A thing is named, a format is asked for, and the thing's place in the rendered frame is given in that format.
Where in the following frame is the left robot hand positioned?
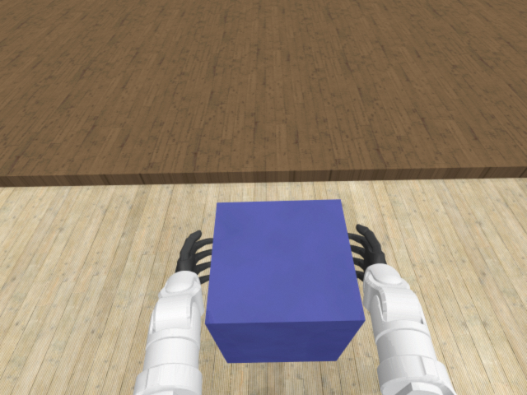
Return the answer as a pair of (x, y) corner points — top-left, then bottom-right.
(175, 230), (213, 284)

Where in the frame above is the robot left forearm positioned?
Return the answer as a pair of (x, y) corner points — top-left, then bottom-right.
(133, 271), (204, 395)

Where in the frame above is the right robot hand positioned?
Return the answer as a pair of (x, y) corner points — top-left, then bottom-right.
(347, 224), (387, 281)

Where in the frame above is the robot right forearm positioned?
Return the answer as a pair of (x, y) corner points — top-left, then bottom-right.
(363, 263), (457, 395)

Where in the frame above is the carton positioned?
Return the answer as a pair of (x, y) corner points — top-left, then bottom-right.
(205, 199), (366, 363)

